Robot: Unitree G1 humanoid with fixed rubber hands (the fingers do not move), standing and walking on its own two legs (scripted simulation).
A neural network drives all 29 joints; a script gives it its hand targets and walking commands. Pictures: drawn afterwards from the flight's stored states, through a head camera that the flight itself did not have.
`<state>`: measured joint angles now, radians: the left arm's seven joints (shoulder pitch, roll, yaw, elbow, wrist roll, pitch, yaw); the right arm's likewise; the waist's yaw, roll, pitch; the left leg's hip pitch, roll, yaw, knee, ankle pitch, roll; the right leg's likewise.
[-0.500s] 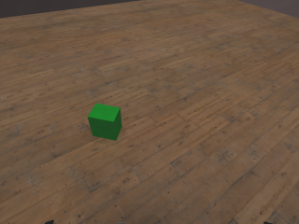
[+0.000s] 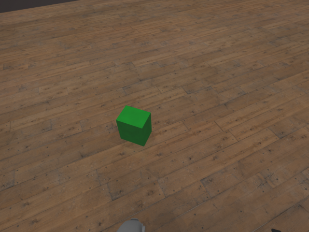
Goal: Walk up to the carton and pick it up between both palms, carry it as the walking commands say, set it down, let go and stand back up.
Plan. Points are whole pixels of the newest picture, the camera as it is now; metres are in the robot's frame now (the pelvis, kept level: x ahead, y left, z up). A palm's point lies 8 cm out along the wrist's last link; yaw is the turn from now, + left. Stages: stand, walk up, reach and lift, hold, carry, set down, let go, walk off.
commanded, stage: walk up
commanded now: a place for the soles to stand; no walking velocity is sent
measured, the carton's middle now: (135, 126) +0.91 +0.21 -0.63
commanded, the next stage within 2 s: none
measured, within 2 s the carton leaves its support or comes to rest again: neither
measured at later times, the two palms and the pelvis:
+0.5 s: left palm (39, 224) +0.16 +0.34 -0.09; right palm (271, 213) +0.21 -0.29 -0.10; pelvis +0.11 +0.02 -0.01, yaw +5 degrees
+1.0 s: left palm (29, 192) +0.25 +0.42 -0.10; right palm (234, 171) +0.33 -0.21 -0.09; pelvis +0.21 +0.09 -0.01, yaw +11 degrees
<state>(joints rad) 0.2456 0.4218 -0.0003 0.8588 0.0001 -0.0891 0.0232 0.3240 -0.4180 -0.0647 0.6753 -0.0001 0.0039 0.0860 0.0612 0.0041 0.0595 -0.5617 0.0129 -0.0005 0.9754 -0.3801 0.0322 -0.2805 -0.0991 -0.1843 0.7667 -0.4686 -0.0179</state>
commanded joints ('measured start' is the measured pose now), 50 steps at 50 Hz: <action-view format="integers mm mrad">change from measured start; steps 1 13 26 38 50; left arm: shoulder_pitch -49 -55 98 -15 -61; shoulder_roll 342 261 347 189 268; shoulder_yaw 127 117 159 63 117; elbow -62 -75 -34 -87 -58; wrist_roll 6 -2 23 7 3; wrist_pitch -16 -12 -48 -16 7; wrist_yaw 3 -9 26 13 -4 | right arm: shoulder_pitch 88 91 17 267 114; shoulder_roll -189 -290 -206 -341 -291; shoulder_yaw -90 -99 -80 -138 -105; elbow -23 -12 -29 7 -18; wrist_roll -20 -22 -24 -52 -30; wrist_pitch -45 -29 -14 -40 -38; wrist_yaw -4 -35 -6 -44 -52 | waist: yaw -146 -132 -35 -243 -147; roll -87 229 -80 395 151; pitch -183 45 -61 -106 55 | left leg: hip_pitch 325 148 -257 574 209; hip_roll -12 155 51 114 159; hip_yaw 105 -539 -76 -427 -522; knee -310 -642 158 -509 -658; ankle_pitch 130 -187 37 -12 -155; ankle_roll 38 245 -21 153 151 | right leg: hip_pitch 61 -273 229 -498 -360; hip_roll -238 29 -329 -44 -16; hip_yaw -3 101 340 16 134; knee -11 166 -425 515 214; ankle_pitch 712 -112 -34 92 -7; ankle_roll -103 -7 -165 -29 -8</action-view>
